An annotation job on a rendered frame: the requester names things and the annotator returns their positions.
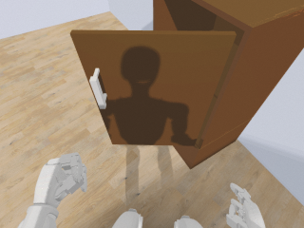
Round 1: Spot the robot right hand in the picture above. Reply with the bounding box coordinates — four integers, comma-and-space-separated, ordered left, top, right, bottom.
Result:
226, 183, 266, 228

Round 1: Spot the robot left thigh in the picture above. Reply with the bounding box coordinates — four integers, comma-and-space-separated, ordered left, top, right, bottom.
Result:
112, 211, 143, 228

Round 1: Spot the robot left hand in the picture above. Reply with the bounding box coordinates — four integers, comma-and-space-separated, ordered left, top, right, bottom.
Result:
33, 152, 87, 208

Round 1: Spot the handle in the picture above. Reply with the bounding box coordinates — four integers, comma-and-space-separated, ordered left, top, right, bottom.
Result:
89, 68, 107, 109

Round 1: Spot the left robot shin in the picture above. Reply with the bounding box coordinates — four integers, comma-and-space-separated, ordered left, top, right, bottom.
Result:
128, 208, 137, 213

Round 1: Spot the cupboard door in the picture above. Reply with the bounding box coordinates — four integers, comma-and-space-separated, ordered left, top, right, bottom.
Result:
70, 29, 237, 146

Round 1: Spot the left robot forearm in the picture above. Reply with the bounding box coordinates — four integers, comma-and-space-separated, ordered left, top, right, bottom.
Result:
17, 204, 59, 228

